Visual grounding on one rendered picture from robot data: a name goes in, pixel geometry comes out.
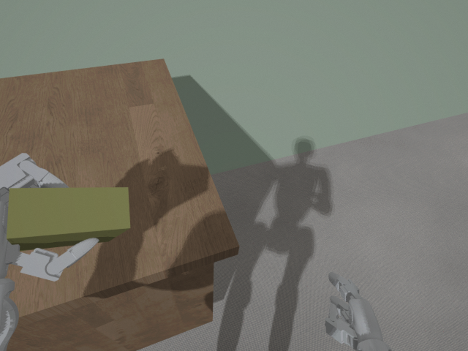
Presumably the robot right hand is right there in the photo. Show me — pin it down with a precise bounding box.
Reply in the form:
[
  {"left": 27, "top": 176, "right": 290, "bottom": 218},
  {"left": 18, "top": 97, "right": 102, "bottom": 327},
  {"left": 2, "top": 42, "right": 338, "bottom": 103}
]
[{"left": 325, "top": 272, "right": 383, "bottom": 351}]

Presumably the sponge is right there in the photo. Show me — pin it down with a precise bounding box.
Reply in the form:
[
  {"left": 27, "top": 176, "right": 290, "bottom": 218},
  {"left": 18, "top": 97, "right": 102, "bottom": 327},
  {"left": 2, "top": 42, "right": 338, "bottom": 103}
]
[{"left": 7, "top": 187, "right": 130, "bottom": 251}]

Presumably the robot left hand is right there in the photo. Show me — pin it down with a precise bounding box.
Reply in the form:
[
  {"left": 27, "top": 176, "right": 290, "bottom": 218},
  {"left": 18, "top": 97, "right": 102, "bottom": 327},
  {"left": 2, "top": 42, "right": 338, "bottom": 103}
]
[{"left": 0, "top": 153, "right": 99, "bottom": 282}]

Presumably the table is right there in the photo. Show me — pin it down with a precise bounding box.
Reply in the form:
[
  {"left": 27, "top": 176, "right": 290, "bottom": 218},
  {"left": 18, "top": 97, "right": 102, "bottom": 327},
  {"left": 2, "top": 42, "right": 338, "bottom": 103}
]
[{"left": 0, "top": 59, "right": 239, "bottom": 351}]

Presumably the robot left forearm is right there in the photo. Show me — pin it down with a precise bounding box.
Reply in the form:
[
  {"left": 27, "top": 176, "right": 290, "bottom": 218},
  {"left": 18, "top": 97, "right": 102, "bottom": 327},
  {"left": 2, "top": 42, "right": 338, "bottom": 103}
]
[{"left": 0, "top": 278, "right": 19, "bottom": 351}]

